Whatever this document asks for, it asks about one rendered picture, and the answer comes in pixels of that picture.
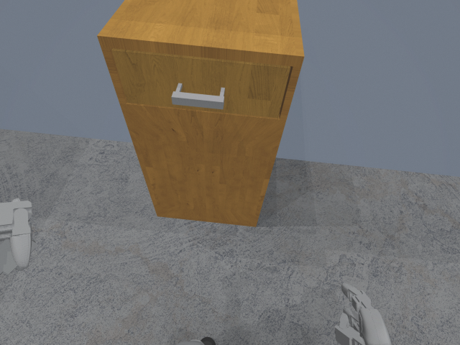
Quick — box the left robot hand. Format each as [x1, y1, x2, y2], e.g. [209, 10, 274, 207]
[0, 198, 37, 275]

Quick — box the handle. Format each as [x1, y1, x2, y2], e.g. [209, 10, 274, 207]
[171, 83, 225, 109]

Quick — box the cabinet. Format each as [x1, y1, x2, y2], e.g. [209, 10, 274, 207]
[97, 0, 305, 227]

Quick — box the right robot hand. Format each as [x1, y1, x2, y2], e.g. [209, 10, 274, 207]
[335, 283, 392, 345]

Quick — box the drawer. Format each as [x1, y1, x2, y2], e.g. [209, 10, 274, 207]
[111, 48, 290, 118]

